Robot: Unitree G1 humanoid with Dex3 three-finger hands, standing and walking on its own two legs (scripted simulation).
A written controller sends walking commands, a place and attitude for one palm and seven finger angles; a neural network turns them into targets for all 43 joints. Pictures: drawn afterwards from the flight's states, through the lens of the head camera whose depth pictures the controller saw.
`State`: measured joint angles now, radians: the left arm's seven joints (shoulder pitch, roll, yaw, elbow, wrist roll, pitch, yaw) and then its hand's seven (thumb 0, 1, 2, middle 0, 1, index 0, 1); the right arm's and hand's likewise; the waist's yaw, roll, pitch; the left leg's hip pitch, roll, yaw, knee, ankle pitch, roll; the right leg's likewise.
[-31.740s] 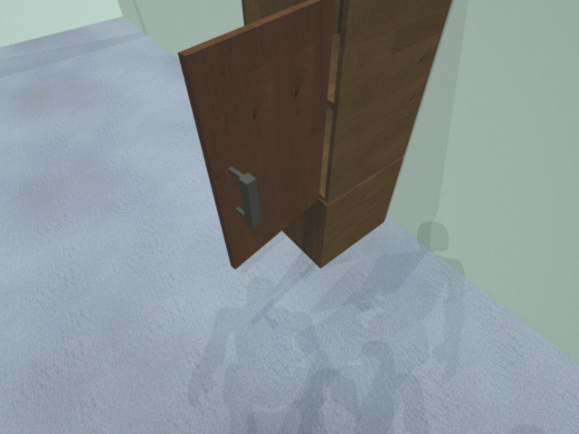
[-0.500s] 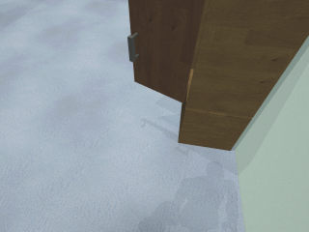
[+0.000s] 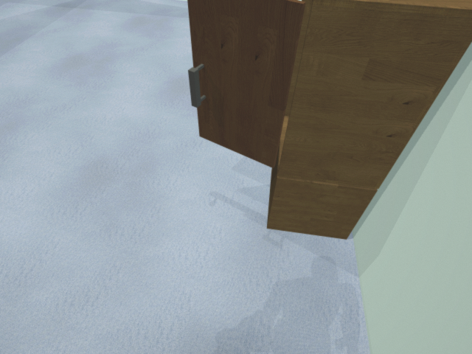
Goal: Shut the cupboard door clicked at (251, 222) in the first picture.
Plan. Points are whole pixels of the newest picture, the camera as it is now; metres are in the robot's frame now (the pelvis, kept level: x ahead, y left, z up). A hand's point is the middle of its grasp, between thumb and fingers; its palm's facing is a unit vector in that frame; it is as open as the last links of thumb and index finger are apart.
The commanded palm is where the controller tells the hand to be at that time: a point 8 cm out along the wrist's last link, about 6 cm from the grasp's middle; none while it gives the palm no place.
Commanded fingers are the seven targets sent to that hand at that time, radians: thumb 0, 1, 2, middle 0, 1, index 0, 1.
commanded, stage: let the arm hang, fingers relaxed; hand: left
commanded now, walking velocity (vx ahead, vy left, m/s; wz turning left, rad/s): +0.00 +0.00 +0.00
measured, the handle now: (198, 85) +0.98 +0.18 -0.07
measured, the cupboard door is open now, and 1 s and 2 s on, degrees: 67 67 67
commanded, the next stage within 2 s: look to check the result in 0.02 s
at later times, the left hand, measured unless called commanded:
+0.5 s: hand out of the picture +0.02 +0.20 -0.17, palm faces +0.00 -0.96 -0.27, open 7.4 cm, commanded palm none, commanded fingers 0.00 0.90 0.90 -0.20 -0.30 -0.20 -0.30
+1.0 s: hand out of the picture +0.02 +0.18 -0.19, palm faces +0.14 -0.96 -0.24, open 7.4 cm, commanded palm none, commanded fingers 0.00 0.90 0.90 -0.20 -0.30 -0.20 -0.30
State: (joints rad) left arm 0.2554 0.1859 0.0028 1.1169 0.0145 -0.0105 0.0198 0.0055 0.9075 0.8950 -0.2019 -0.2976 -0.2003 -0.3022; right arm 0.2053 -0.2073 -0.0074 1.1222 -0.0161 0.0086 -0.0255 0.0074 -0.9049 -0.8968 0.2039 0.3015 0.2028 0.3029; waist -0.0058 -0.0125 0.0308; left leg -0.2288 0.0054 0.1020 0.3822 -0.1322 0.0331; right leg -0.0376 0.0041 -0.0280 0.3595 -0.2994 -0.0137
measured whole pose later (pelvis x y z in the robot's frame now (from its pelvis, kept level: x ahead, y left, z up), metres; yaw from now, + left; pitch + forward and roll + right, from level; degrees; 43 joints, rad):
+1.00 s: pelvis +0.02 -0.02 -0.01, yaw +6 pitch -3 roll +0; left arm 0.26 0.19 0.05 1.04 0.03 0.01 0.04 0.00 0.91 0.89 -0.20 -0.30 -0.20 -0.30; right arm 0.22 -0.19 -0.04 1.07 -0.02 0.08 -0.02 0.01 -0.91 -0.90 0.20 0.30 0.20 0.30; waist 0.00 -0.02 0.09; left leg -0.37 0.01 0.05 0.85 -0.45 -0.01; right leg -0.02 0.00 -0.14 0.50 -0.43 -0.04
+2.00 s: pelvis +0.02 -0.03 -0.02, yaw +43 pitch +1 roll +0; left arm 0.26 0.26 0.08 0.92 0.03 0.06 0.01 0.01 0.91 0.89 -0.20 -0.30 -0.20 -0.30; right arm 0.13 -0.21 -0.05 0.87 -0.03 0.03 0.02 0.01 -0.91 -0.90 0.20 0.30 0.20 0.30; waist 0.02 -0.07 0.11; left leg -0.27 -0.01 0.04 0.61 -0.36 0.03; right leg -0.39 -0.13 -0.12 0.97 -0.56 0.05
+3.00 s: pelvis +0.16 +0.22 -0.02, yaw +77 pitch +1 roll -2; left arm 0.28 0.23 0.07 0.99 0.02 0.00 -0.01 0.01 0.91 0.90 -0.20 -0.30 -0.20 -0.30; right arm 0.11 -0.22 -0.03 0.88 -0.03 -0.04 0.00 0.00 -0.91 -0.90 0.20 0.30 0.20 0.30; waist 0.03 -0.03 0.12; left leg -0.35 -0.04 0.10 0.60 -0.28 0.11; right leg -0.44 -0.15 -0.07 1.26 -0.40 0.05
